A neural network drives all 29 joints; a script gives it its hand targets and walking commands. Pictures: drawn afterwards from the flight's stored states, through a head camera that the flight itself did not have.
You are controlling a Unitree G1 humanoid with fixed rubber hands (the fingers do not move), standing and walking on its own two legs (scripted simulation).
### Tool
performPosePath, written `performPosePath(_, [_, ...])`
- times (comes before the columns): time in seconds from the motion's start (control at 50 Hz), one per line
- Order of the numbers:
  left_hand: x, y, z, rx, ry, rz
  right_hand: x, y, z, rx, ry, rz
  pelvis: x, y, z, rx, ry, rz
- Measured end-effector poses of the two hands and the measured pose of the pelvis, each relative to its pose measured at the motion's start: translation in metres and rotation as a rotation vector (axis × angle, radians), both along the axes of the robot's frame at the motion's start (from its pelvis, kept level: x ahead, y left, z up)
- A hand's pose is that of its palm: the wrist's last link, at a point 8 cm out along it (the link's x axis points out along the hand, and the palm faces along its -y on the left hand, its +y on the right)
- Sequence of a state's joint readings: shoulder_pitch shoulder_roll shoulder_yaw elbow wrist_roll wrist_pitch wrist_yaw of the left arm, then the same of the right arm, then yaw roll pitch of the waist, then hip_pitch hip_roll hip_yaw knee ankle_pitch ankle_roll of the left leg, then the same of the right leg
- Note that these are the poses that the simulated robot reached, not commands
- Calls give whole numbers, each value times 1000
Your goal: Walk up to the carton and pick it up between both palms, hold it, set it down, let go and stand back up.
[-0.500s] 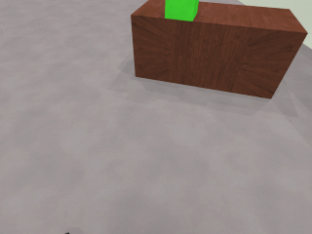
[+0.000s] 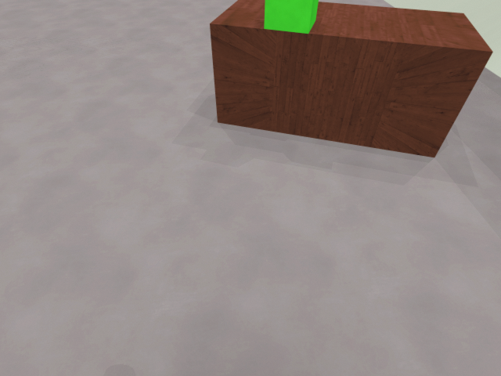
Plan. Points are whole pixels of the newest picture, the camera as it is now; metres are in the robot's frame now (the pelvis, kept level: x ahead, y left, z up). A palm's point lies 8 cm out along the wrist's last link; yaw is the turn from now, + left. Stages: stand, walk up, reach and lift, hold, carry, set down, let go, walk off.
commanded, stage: stand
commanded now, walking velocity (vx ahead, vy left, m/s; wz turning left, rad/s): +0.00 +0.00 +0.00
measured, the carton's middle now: (292, 2) +2.00 -0.24 +0.03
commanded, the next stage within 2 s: walk up in 1.56 s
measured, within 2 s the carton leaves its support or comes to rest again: neither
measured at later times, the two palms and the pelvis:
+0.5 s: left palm out of the picture +0.10 +0.27 -0.10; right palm out of the picture +0.08 -0.27 -0.12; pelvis +0.00 +0.00 +0.00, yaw +0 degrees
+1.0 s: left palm out of the picture +0.09 +0.27 -0.09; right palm out of the picture +0.07 -0.27 -0.11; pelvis -0.01 +0.00 +0.01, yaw +0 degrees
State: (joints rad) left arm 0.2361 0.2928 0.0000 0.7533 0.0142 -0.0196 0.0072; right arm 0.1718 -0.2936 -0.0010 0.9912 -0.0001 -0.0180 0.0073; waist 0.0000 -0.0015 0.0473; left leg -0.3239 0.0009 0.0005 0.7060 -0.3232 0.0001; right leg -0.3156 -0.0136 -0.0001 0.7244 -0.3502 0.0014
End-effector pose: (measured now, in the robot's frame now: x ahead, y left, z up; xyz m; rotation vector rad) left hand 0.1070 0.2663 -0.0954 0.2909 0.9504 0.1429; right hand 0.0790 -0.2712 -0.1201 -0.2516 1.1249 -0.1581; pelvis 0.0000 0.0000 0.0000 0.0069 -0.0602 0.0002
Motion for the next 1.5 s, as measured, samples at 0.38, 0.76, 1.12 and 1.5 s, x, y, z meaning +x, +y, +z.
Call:
performPosePath(0.38, [-5,1,0,0,18,4,-3,0,1,2,13,-1,-2,0,2,0,6,0])
performPosePath(0.76, [-13,2,1,-1,32,7,-6,1,4,2,20,-2,-6,1,6,-1,14,0])
performPosePath(1.12, [-13,3,5,-3,35,9,-7,1,8,4,34,-6,-5,2,10,-2,34,0])
performPosePath(1.5, [-18,4,8,-4,31,15,-12,1,11,8,29,-9,-10,2,14,-2,44,0])
